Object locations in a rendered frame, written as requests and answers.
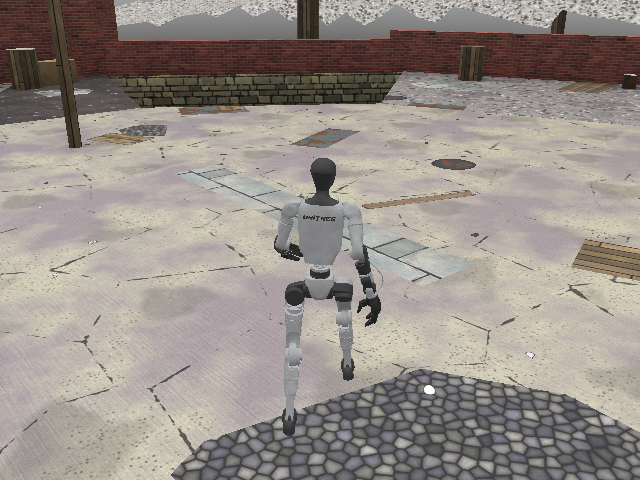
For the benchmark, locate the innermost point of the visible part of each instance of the robot left upper arm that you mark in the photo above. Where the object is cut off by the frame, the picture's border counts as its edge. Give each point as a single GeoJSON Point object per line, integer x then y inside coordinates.
{"type": "Point", "coordinates": [289, 211]}

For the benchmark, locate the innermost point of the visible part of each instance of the robot right upper arm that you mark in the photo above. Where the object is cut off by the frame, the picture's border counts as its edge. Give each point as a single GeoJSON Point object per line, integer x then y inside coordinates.
{"type": "Point", "coordinates": [355, 227]}

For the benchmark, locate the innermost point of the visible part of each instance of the robot right shin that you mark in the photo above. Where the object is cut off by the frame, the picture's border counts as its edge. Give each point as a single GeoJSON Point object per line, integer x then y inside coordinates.
{"type": "Point", "coordinates": [346, 340]}

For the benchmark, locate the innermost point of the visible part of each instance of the right robot hand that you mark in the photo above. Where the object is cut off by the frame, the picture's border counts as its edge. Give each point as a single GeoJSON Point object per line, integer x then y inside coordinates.
{"type": "Point", "coordinates": [375, 305]}

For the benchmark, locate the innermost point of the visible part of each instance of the left robot hand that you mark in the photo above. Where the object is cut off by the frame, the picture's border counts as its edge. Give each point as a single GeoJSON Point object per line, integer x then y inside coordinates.
{"type": "Point", "coordinates": [295, 251]}

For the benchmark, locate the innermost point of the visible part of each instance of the left robot forearm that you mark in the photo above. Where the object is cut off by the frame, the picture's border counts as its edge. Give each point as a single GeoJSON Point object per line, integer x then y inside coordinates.
{"type": "Point", "coordinates": [283, 252]}

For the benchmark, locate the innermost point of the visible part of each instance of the robot left foot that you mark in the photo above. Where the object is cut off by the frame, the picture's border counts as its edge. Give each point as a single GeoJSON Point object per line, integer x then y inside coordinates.
{"type": "Point", "coordinates": [289, 426]}

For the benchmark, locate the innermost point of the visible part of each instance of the right robot forearm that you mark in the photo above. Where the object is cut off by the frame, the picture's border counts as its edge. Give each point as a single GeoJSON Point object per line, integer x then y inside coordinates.
{"type": "Point", "coordinates": [366, 276]}

